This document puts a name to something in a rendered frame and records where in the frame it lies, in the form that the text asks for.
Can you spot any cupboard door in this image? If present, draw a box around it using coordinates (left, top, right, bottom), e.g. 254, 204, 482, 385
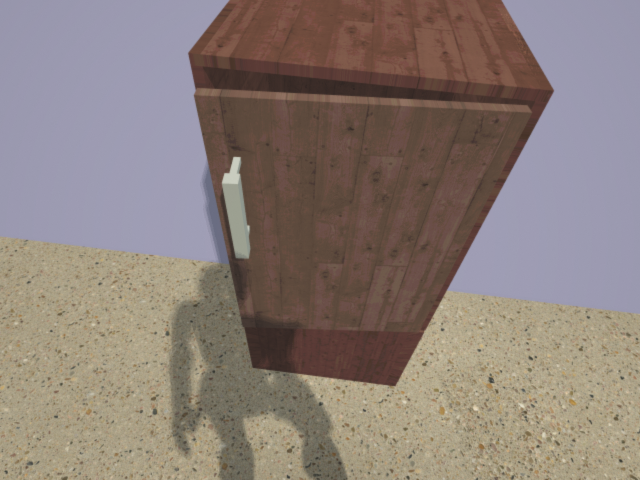
194, 88, 532, 332

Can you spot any handle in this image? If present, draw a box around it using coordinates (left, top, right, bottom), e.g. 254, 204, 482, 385
222, 157, 250, 259

